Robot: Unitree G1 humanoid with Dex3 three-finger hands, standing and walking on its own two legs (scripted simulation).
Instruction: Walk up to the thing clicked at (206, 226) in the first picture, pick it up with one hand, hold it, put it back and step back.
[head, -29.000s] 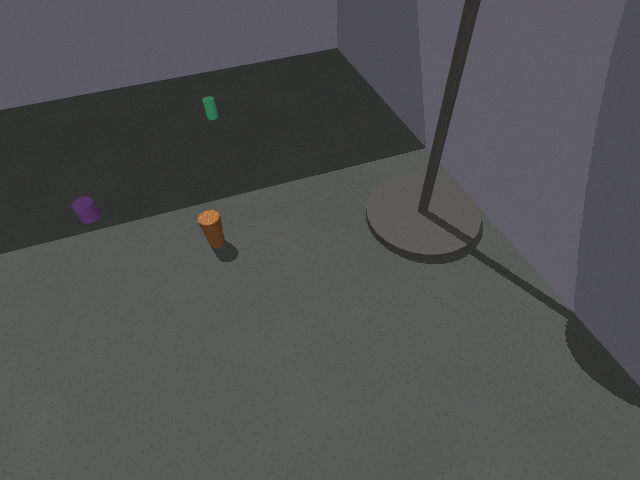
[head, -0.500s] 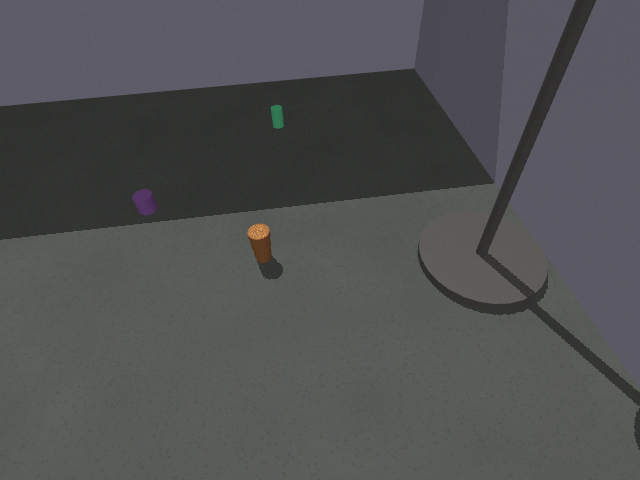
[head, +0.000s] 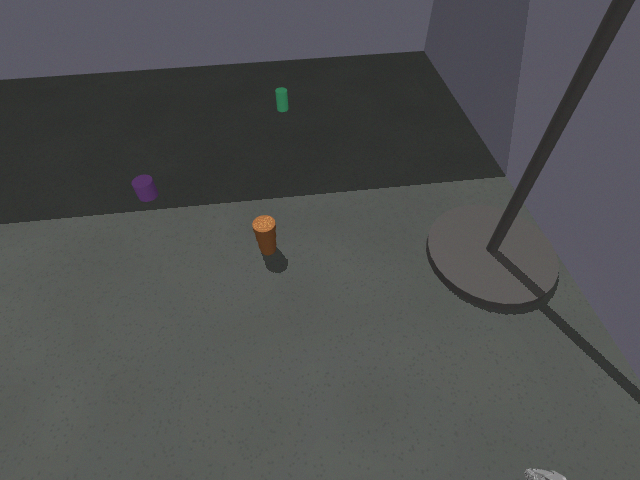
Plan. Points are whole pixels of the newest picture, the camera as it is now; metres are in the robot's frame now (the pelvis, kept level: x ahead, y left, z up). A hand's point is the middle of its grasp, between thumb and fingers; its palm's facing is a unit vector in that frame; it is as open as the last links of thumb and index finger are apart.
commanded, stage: step back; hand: left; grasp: from the side
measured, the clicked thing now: (266, 236) +1.05 +0.22 -0.69
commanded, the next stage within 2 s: stand in 0.08 s
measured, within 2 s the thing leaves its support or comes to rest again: neither
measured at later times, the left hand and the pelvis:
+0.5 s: hand out of the picture +0.09 +0.24 -0.14, palm faces -0.04 -0.94 -0.33, open 7.4 cm; pelvis -0.01 -0.01 +0.02, yaw +0 degrees
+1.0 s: hand out of the picture +0.06 +0.25 -0.14, palm faces -0.03 -0.94 -0.34, open 7.4 cm; pelvis +0.00 -0.01 +0.02, yaw +0 degrees
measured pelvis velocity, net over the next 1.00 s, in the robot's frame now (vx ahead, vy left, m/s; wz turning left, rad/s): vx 0.00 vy -0.01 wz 0.00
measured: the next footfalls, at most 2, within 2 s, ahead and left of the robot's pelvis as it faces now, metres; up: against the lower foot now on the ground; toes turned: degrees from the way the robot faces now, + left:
none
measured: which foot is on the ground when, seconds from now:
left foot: down 0.00-1.00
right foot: down 0.00-1.00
